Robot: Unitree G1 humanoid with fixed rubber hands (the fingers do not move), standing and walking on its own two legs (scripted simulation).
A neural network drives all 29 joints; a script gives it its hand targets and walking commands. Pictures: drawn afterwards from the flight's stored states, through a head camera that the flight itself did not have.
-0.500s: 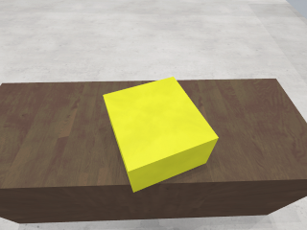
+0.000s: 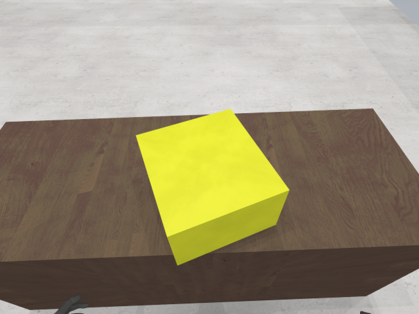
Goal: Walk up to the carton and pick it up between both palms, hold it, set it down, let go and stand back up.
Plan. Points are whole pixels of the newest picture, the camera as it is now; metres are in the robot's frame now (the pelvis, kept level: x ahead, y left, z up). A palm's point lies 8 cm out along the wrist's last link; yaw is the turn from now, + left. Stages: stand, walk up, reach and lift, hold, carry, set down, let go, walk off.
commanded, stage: walk up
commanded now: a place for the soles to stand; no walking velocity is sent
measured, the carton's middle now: (206, 180) +0.47 +0.03 -0.10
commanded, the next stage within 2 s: reach and lift in 1.34 s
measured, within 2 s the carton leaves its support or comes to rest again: neither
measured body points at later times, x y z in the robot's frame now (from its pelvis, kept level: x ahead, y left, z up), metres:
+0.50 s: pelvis +0.01 +0.00 +0.00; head +0.02 +0.00 +0.45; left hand +0.12 +0.32 -0.10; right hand +0.10 -0.31 -0.12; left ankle +0.01 +0.12 -0.74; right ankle +0.06 -0.11 -0.74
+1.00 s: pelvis +0.03 +0.01 +0.00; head +0.05 +0.00 +0.45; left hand +0.15 +0.32 -0.10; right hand +0.12 -0.30 -0.12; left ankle +0.01 +0.12 -0.74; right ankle +0.06 -0.11 -0.74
